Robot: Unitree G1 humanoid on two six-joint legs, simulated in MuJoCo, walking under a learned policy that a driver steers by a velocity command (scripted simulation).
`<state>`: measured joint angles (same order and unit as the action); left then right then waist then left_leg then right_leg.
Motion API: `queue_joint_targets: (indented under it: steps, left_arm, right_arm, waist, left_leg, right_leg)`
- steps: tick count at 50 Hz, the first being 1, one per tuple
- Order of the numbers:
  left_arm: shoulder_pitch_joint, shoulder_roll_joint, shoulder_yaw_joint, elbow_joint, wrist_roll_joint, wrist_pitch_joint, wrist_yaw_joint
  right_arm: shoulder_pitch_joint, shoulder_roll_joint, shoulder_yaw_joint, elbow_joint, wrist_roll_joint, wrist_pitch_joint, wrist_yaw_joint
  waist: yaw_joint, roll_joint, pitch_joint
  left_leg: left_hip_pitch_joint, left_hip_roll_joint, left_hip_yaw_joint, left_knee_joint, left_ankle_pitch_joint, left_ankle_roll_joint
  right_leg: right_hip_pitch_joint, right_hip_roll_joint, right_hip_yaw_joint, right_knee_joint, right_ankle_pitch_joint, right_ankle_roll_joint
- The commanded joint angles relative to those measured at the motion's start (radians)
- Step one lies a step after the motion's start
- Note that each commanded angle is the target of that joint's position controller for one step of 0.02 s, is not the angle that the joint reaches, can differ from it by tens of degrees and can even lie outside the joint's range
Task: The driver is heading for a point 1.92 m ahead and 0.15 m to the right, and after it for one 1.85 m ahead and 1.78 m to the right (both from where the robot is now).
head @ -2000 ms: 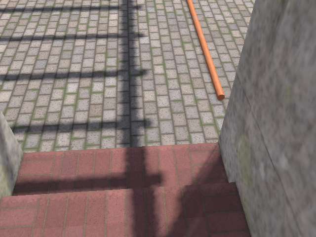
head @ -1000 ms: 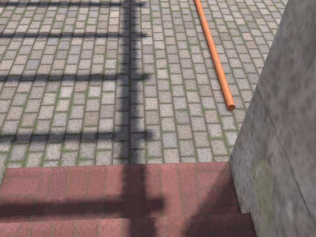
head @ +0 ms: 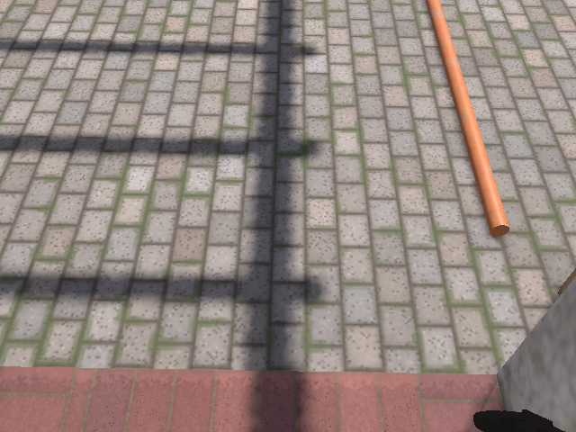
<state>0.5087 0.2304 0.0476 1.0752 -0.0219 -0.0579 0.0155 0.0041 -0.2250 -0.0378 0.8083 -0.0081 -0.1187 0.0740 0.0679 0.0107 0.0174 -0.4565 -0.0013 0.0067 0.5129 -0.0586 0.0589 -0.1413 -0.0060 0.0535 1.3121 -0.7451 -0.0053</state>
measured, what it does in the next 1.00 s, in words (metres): walks ahead: right foot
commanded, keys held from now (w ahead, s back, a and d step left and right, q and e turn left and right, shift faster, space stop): no key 1.00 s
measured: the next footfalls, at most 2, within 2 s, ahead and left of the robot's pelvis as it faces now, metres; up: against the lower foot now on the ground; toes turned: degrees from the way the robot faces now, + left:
right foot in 0.36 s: +0.21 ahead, -0.13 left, +0.00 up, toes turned +2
right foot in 1.82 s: +0.43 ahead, -0.25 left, -0.12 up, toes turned -6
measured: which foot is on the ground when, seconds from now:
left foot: down 0.00-1.00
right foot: up 0.00-0.34, down 0.36-1.00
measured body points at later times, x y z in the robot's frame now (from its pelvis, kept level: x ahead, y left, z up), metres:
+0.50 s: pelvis +0.15 +0.00 -0.01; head +0.17 -0.01 +0.44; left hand +0.22 +0.24 -0.15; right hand +0.23 -0.24 -0.15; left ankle +0.09 +0.10 -0.73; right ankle +0.17 -0.13 -0.73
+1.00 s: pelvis +0.15 +0.01 +0.01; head +0.16 +0.01 +0.46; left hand +0.23 +0.25 -0.14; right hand +0.14 -0.23 -0.14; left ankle +0.09 +0.10 -0.73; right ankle +0.17 -0.13 -0.73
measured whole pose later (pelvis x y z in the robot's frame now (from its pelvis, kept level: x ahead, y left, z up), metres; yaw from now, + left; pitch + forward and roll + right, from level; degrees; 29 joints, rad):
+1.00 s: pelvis +0.15 +0.01 +0.01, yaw +1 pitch +0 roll +0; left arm 0.13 0.20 0.05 1.09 -0.01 0.02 0.02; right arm 0.32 -0.17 -0.03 1.08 0.00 0.01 -0.04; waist -0.02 0.00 0.02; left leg -0.07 -0.03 0.00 0.37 -0.29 0.04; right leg -0.21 -0.01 0.03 0.39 -0.18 0.03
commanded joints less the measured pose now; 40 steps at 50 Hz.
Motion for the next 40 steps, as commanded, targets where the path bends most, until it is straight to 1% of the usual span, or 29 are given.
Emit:
queue_joint_targets:
  steps: [1,2,3,4,5,6,7,8,9,10,11,12,14,16,17,18,19,20,21,23,25,26,27,28,29,31,37,38,40]
  left_arm:
    - [0.163,0.074,-0.001,-0.065,-0.058,-0.076,-0.033]
    - [0.03,0.075,-0.002,-0.107,-0.06,-0.063,-0.014]
    - [-0.059,0.071,-0.004,-0.117,-0.038,-0.033,0.013]
    - [-0.052,0.056,-0.002,-0.126,-0.006,-0.003,0.026]
    - [-0.065,0.075,0.015,-0.127,0.003,0.015,0.031]
    - [-0.057,0.072,0.021,-0.134,0.011,0.025,0.032]
    - [-0.082,0.044,0.022,-0.153,0.016,0.023,0.04]
    - [-0.102,0.006,0.014,-0.164,0.02,0.022,0.039]
    - [-0.162,0.004,0.011,-0.19,0.026,0.023,0.037]
    - [-0.186,0.001,0.01,-0.201,0.025,0.023,0.034]
    - [-0.165,-0.005,0.009,-0.196,0.023,0.026,0.028]
    - [-0.082,0.022,0.021,-0.15,0.022,0.027,0.011]
    - [-0.106,0.017,0.022,-0.149,0.029,0.041,0.002]
    - [-0.166,0.015,0.018,-0.166,0.042,0.043,-0.001]
    - [-0.171,0.019,0.019,-0.165,0.043,0.038,-0.004]
    - [-0.157,0.038,0.018,-0.15,0.038,0.028,-0.002]
    - [-0.199,0.116,0.034,-0.149,0.038,0.024,-0.005]
    - [-0.221,0.122,0.034,-0.148,0.041,0.029,-0.012]
    - [-0.251,0.054,0.019,-0.15,0.039,0.036,-0.016]
    - [-0.321,0.057,0.014,-0.15,0.023,0.042,-0.02]
    - [-0.318,0.077,0.025,-0.138,0.01,0.031,-0.018]
    - [-0.275,0.089,0.032,-0.114,0.006,0.025,-0.015]
    - [-0.264,0.089,0.033,-0.103,0.003,0.025,-0.012]
    - [-0.282,0.089,0.033,-0.089,0.001,0.026,-0.006]
    - [-0.286,0.08,0.036,-0.084,-0.013,0.03,-0.003]
    - [-0.296,0.07,0.036,-0.069,-0.009,0.036,0.0]
    - [-0.326,0.072,0.039,-0.039,-0.003,0.055,0.01]
    - [-0.357,0.066,0.034,-0.044,-0.003,0.057,0.009]
    - [-0.345,0.068,0.032,-0.03,-0.002,0.065,0.008]
  right_arm:
    - [0.525,-0.239,-0.067,0.107,0.015,0.037,-0.009]
    - [0.422,-0.224,-0.062,0.097,0.004,0.046,-0.017]
    - [0.299,-0.142,-0.034,0.07,0.008,0.034,-0.023]
    - [0.204,-0.109,-0.012,0.058,-0.001,0.018,-0.019]
    - [0.173,-0.103,-0.014,0.055,-0.003,0.011,-0.011]
    - [0.174,-0.086,-0.006,0.076,-0.008,0.008,-0.007]
    - [0.189,-0.082,-0.005,0.093,0.0,0.004,-0.02]
    - [0.217,-0.083,-0.005,0.108,0.002,0.012,-0.035]
    - [0.235,-0.073,0.0,0.125,-0.001,0.018,-0.053]
    - [0.228,-0.083,-0.002,0.13,0.0,0.029,-0.069]
    - [0.226,-0.11,-0.009,0.139,-0.008,0.04,-0.076]
    - [0.211,-0.118,-0.011,0.137,-0.022,0.039,-0.077]
    - [0.192,-0.088,-0.001,0.144,0.001,0.044,-0.078]
    - [0.195,-0.057,0.009,0.153,0.009,0.047,-0.079]
    - [0.189,-0.05,0.01,0.155,0.015,0.049,-0.083]
    - [0.208,-0.056,0.007,0.159,0.026,0.051,-0.087]
    - [0.346,-0.081,-0.009,0.166,0.022,0.055,-0.092]
    - [0.448,-0.047,-0.005,0.193,0.014,0.063,-0.098]
    - [0.449,-0.026,-0.003,0.204,0.011,0.076,-0.1]
    - [0.385,-0.025,-0.009,0.177,0.006,0.088,-0.103]
    - [0.341,-0.055,-0.019,0.175,0.001,0.114,-0.112]
    - [0.345,-0.062,-0.023,0.176,-0.002,0.126,-0.119]
    - [0.319,-0.059,-0.021,0.174,0.001,0.132,-0.121]
    - [0.319,-0.042,-0.018,0.171,0.006,0.131,-0.122]
    - [0.327,-0.051,-0.02,0.178,0.005,0.134,-0.123]
    - [0.316,-0.057,-0.024,0.18,0.01,0.13,-0.123]
    - [0.336,-0.047,-0.024,0.205,0.008,0.127,-0.125]
    - [0.325,-0.034,-0.019,0.207,0.016,0.126,-0.121]
    - [0.346,-0.037,-0.016,0.224,0.013,0.125,-0.115]
  waist:
    - [-0.19,0.351,-0.533]
    - [-0.149,0.136,-0.392]
    - [-0.116,-0.043,-0.263]
    - [-0.051,-0.096,-0.194]
    - [-0.04,-0.094,-0.115]
    - [-0.022,0.007,-0.083]
    - [-0.016,0.052,-0.047]
    - [-0.02,0.083,-0.05]
    - [-0.022,0.108,-0.07]
    - [-0.021,0.116,-0.096]
    - [-0.004,0.115,-0.15]
    - [0.021,0.08,-0.207]
    - [0.019,0.046,-0.163]
    - [0.005,0.061,-0.098]
    - [0.013,0.062,-0.082]
    - [0.014,0.036,-0.065]
    - [-0.085,-0.103,-0.07]
    - [-0.141,-0.19,-0.106]
    - [-0.14,-0.211,-0.108]
    - [-0.165,-0.126,-0.093]
    - [-0.128,-0.042,-0.094]
    - [-0.115,-0.014,-0.102]
    - [-0.1,0.005,-0.087]
    - [-0.113,-0.019,-0.073]
    - [-0.113,-0.021,-0.079]
    - [-0.105,-0.021,-0.081]
    - [-0.099,0.003,-0.052]
    - [-0.1,0.004,-0.043]
    - [-0.094,0.014,-0.023]
  left_leg:
    - [1.079,0.452,-0.572,0.114,0.795,0.372]
    - [0.879,0.439,-0.594,-0.011,0.578,0.353]
    - [0.641,0.415,-0.542,-0.075,0.399,0.311]
    - [0.384,0.422,-0.548,-0.099,0.428,0.308]
    - [0.222,0.346,-0.43,-0.096,0.469,0.266]
    - [0.148,0.29,-0.34,-0.097,0.541,0.236]
    - [0.085,0.225,-0.236,-0.128,0.572,0.203]
    - [0.1,0.19,-0.181,-0.138,0.624,0.196]
    - [0.102,0.177,-0.151,-0.13,0.726,0.184]
    - [0.122,0.168,-0.123,-0.118,0.801,0.181]
    - [0.119,0.165,-0.094,-0.103,0.875,0.179]
    - [0.107,0.177,-0.077,-0.075,0.871,0.182]
    - [0.091,0.186,-0.069,-0.07,0.768,0.178]
    - [0.114,0.193,-0.093,-0.035,0.651,0.175]
    - [0.129,0.181,-0.088,0.012,0.601,0.159]
    - [0.127,0.135,-0.066,0.077,0.524,0.12]
    - [0.135,0.022,-0.03,0.139,0.354,0.061]
    - [0.106,-0.026,-0.013,0.197,0.035,0.014]
    - [0.093,-0.037,-0.011,0.191,-0.176,-0.007]
    - [0.171,-0.002,-0.04,0.073,-0.146,-0.012]
    - [0.292,0.022,-0.061,-0.014,0.026,0.004]
    - [0.34,0.034,-0.069,-0.024,0.091,0.011]
    - [0.295,0.032,-0.068,-0.026,0.075,0.022]
    - [0.299,0.032,-0.075,-0.056,0.09,0.021]
    - [0.327,0.039,-0.073,-0.061,0.134,0.015]
    - [0.347,0.043,-0.073,-0.076,0.184,0.006]
    - [0.345,0.047,-0.072,-0.142,0.184,-0.001]
    - [0.335,0.049,-0.073,-0.146,0.204,0.0]
    - [0.315,0.047,-0.073,-0.165,0.157,-0.001]
  right_leg:
    - [-0.735,0.064,0.207,0.565,-0.026,0.023]
    - [-0.754,0.014,0.13,0.513,0.054,0.048]
    - [-0.716,-0.044,0.072,0.424,0.171,0.052]
    - [-0.581,-0.074,0.078,0.364,0.237,0.049]
    - [-0.515,-0.097,0.11,0.19,0.345,0.024]
    - [-0.472,-0.106,0.096,0.1,0.357,0.007]
    - [-0.429,-0.111,0.08,-0.082,0.432,0.008]
    - [-0.41,-0.107,0.05,-0.252,0.485,0.009]
    - [-0.365,-0.109,0.048,-0.358,0.535,0.012]
    - [-0.328,-0.087,0.03,-0.45,0.574,0.014]
    - [-0.237,-0.068,0.011,-0.466,0.616,0.018]
    - [-0.148,-0.059,0.008,-0.388,0.758,0.013]
    - [-0.155,-0.052,0.003,-0.403,0.71,-0.002]
    - [-0.188,-0.055,0.005,-0.485,0.621,-0.023]
    - [-0.17,-0.052,-0.006,-0.583,0.645,-0.037]
    - [-0.114,-0.054,-0.002,-0.722,0.846,-0.049]
    - [-0.095,-0.085,0.076,-0.775,1.209,-0.096]
    - [-0.053,-0.154,0.148,-0.805,1.209,-0.173]
    - [-0.059,-0.194,0.193,-0.84,1.093,-0.203]
    - [-0.13,-0.17,0.178,-0.847,0.926,-0.167]
    - [-0.174,-0.09,0.09,-0.819,0.859,-0.088]
    - [-0.175,-0.07,0.062,-0.816,0.847,-0.065]
    - [-0.131,-0.053,0.043,-0.849,0.824,-0.046]
    - [-0.113,-0.054,0.039,-0.853,0.83,-0.039]
    - [-0.096,-0.055,0.039,-0.857,0.864,-0.043]
    - [-0.061,-0.052,0.03,-0.867,0.904,-0.041]
    - [0.0,-0.043,0.013,-0.909,0.854,-0.019]
    - [0.004,-0.035,0.013,-0.903,0.849,-0.016]
    - [0.007,-0.032,0.01,-0.91,0.797,-0.016]
Keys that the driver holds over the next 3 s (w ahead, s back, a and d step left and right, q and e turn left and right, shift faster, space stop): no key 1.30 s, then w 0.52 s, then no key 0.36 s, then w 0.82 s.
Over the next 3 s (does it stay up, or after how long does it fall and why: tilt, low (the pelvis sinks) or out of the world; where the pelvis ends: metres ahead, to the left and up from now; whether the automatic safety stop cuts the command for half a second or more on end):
stays up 0.74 -0.14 -0.16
